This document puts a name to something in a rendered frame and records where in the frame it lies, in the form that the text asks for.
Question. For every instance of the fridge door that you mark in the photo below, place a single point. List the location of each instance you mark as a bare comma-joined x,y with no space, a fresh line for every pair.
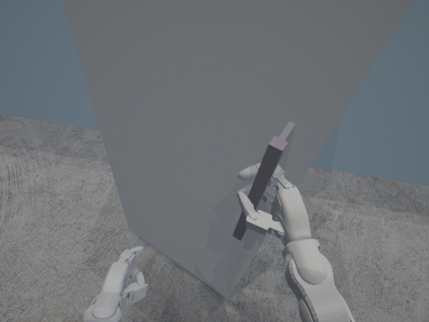
188,93

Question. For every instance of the handle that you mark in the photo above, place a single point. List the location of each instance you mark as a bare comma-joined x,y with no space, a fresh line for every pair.
266,170

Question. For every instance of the left robot hand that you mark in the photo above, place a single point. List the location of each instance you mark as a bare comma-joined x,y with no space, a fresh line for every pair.
119,279

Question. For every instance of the robot left forearm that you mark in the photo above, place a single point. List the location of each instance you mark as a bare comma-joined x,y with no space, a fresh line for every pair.
105,307

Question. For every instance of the right robot hand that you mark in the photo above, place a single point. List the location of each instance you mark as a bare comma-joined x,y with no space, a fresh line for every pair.
287,206

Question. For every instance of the robot right forearm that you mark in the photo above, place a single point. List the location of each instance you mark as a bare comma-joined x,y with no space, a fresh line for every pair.
310,276

